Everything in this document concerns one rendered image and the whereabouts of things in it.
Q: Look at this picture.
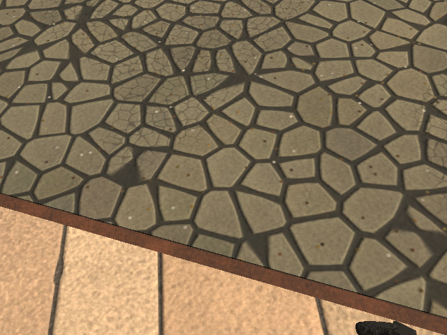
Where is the right robot hand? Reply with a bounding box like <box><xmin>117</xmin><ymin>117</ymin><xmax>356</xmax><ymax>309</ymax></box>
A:
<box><xmin>356</xmin><ymin>321</ymin><xmax>417</xmax><ymax>335</ymax></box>

